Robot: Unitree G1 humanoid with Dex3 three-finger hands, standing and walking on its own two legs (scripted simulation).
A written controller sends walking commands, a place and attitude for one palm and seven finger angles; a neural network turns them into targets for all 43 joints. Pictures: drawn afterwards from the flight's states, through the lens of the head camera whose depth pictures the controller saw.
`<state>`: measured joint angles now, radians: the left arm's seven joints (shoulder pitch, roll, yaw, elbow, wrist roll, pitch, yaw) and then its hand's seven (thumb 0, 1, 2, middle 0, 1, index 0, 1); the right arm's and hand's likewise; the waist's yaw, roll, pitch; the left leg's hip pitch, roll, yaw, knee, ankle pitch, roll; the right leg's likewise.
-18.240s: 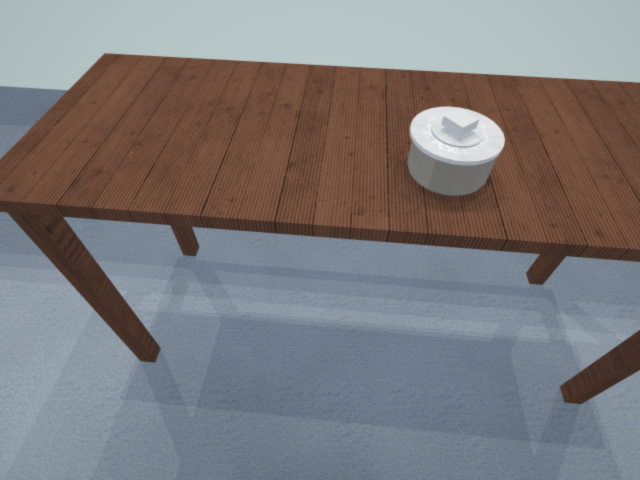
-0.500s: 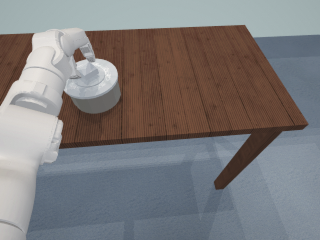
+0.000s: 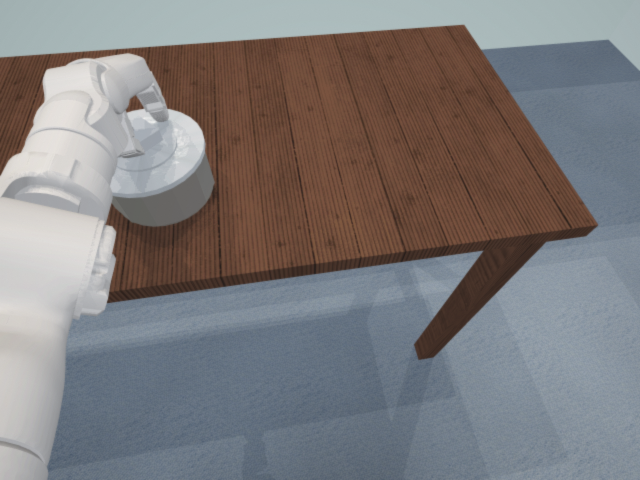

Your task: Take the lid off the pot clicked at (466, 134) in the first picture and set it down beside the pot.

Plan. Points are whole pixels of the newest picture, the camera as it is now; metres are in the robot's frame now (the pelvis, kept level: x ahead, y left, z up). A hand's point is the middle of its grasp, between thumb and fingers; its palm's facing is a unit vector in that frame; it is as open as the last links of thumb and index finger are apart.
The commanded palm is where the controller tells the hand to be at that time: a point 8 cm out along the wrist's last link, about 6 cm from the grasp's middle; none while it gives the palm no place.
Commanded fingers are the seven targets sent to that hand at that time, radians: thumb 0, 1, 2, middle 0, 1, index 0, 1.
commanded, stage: lower the open fingers around the knob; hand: left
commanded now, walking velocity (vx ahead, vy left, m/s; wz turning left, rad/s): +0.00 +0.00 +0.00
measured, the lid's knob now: (137, 136) +0.55 +0.16 +0.11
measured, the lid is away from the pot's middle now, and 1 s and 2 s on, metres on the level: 0.00 0.00 0.01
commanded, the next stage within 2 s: close the fingers and squeeze the knob in 0.50 s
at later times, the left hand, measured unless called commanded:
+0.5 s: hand (120, 131) +0.52 +0.17 +0.14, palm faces -0.43 -0.11 -0.90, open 10.3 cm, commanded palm +0.54 +0.17 +0.18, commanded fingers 0.00 -0.35 1.48 -0.82 -0.08 -0.82 -0.08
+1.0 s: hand (126, 137) +0.52 +0.16 +0.13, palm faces -0.44 -0.10 -0.89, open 9.7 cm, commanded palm +0.54 +0.16 +0.18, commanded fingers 0.00 0.12 0.85 -0.49 -1.06 -0.49 -1.06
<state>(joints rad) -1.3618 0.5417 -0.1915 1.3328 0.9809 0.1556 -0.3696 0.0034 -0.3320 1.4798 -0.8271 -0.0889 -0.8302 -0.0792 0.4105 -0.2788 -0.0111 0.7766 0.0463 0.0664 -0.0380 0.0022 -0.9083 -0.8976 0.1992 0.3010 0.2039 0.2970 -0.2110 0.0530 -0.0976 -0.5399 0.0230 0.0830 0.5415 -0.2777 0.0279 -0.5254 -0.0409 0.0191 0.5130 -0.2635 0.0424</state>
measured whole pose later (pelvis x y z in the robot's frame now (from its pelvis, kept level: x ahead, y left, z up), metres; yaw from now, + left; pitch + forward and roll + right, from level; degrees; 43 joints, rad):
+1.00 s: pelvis +0.00 +0.00 +0.00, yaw +0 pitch +15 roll -1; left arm -1.31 0.53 -0.20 1.28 0.96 0.15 -0.38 0.00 0.04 0.88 -0.45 -0.93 -0.46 -0.93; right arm 0.39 -0.28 -0.01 0.77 0.05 0.08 -0.04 0.00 -0.91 -0.90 0.20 0.30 0.20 0.30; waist -0.20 0.05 -0.10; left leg -0.54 0.03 0.07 0.55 -0.28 0.02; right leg -0.51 -0.04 0.01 0.52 -0.27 0.04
